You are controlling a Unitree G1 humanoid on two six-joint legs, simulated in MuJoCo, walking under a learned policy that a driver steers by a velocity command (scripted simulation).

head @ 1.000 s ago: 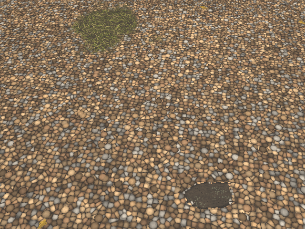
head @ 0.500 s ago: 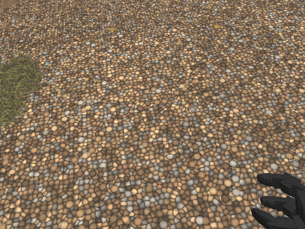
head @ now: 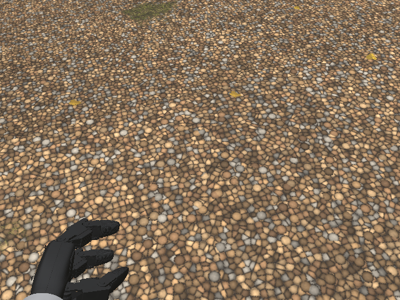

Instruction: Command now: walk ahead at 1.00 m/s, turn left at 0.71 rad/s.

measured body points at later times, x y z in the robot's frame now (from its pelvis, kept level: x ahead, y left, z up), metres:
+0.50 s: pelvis +0.43 +0.03 -0.03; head +0.45 +0.07 +0.41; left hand +0.27 +0.29 -0.16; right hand +0.78 -0.06 -0.07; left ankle +0.59 +0.23 -0.70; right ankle +0.30 -0.17 -0.74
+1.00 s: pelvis +0.83 +0.27 -0.03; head +0.85 +0.28 +0.41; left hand +0.89 +0.57 -0.13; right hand +0.98 +0.04 -0.16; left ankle +0.61 +0.21 -0.74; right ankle +1.11 +0.30 -0.70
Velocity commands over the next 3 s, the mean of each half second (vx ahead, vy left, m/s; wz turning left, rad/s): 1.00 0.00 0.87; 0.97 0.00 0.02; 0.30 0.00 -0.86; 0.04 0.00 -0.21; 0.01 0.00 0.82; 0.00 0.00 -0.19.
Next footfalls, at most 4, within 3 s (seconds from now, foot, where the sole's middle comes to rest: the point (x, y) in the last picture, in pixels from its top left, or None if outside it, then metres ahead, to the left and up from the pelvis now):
0.12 right None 0.33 -0.16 -0.78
0.56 left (116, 266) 0.64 0.23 -0.78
1.04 right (87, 162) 1.12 0.35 -0.78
1.50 left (46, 147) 1.23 0.52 -0.78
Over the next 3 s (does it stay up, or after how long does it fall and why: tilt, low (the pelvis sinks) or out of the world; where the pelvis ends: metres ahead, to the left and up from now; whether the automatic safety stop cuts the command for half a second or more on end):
stays up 1.13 0.44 0.00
